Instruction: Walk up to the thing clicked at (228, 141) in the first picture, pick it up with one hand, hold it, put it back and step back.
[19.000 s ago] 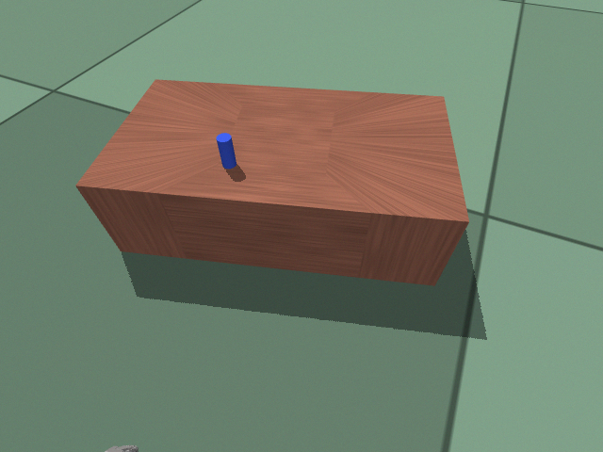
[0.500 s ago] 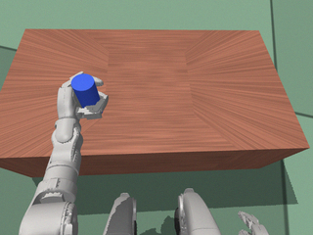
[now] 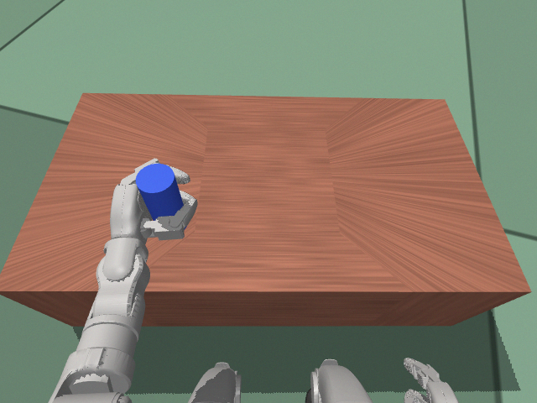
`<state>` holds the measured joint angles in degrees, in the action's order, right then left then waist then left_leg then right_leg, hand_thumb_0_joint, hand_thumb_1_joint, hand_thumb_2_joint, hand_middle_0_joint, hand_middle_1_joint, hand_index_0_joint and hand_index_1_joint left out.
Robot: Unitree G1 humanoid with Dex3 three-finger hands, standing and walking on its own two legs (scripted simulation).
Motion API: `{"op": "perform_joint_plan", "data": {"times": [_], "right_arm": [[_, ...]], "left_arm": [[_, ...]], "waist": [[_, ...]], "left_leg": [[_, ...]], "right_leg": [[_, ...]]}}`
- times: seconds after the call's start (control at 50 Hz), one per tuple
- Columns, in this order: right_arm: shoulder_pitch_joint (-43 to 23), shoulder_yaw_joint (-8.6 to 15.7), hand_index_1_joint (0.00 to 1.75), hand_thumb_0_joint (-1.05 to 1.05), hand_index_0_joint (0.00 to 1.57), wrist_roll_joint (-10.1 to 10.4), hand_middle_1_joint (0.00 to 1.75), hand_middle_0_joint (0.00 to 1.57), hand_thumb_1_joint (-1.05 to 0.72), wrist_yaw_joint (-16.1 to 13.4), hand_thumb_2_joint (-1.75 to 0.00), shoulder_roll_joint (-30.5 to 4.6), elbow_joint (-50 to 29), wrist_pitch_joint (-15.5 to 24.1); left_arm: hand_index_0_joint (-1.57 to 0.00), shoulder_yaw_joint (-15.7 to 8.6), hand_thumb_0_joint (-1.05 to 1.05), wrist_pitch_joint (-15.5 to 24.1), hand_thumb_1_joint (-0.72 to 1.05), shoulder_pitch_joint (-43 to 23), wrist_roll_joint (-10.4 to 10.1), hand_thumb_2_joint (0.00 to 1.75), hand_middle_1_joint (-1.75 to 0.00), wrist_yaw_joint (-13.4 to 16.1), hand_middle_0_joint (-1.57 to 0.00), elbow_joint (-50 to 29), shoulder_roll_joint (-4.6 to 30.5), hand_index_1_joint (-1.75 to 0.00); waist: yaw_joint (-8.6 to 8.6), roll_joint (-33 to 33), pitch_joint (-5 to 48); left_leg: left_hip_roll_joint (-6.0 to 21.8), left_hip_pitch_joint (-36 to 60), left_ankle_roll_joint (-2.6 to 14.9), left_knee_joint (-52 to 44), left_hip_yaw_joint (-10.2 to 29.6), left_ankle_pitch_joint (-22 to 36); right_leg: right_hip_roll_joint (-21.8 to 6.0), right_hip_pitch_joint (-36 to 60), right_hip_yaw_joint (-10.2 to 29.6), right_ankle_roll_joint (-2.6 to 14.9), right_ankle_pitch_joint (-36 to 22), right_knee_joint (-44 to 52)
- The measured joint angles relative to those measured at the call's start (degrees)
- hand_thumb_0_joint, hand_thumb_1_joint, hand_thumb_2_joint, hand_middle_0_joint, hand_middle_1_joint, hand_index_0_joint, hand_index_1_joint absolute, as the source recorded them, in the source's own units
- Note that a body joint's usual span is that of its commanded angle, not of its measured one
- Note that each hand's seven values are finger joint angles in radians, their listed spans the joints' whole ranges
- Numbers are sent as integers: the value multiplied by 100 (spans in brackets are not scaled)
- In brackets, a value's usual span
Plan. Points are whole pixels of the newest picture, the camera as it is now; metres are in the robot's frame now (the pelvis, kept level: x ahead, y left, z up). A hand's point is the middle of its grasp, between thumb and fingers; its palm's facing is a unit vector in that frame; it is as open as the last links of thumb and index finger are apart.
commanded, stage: lift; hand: left
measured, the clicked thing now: (164, 202) +0.38 +0.17 +0.05
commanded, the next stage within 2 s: hold in 0.34 s
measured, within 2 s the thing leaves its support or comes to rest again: neither
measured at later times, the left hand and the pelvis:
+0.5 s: hand (170, 210) +0.36 +0.16 +0.07, palm faces +0.06 -1.00 -0.01, open 6.7 cm; pelvis +0.01 -0.01 +0.02, yaw +0 degrees
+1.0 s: hand (169, 211) +0.35 +0.15 +0.08, palm faces +0.06 -1.00 +0.00, open 6.7 cm; pelvis +0.01 -0.01 +0.03, yaw +0 degrees
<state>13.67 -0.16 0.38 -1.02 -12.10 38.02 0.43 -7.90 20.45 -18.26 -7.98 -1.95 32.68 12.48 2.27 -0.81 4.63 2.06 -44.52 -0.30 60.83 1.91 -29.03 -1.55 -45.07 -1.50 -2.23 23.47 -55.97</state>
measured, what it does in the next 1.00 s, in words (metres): stands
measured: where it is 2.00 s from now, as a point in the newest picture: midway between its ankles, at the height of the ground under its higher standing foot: outside the picture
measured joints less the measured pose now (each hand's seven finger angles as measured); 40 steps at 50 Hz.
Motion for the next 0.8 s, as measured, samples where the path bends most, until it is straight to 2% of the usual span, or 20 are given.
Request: {"op": "perform_joint_plan", "data": {"times": [0.44,0.8], "right_arm": [[-9,31,30,1,20,34,30,20,-91,-40,-90,-26,10,46],[-81,47,30,1,20,35,30,20,-91,-57,-90,-45,9,76]], "left_arm": [[-91,36,1,4,4,563,-125,107,-104,-171,-93,-438,-100,-105],[-91,-4,1,-17,4,754,-188,106,-104,-301,-93,-552,-159,-105]], "waist": [[-65,-3,-174],[-96,-13,-235]], "left_leg": [[-4,806,-30,-633,-41,203],[12,1180,-81,-936,-38,297]], "right_leg": [[-4,759,15,29,-149,535],[12,1095,2,77,-193,752]]}}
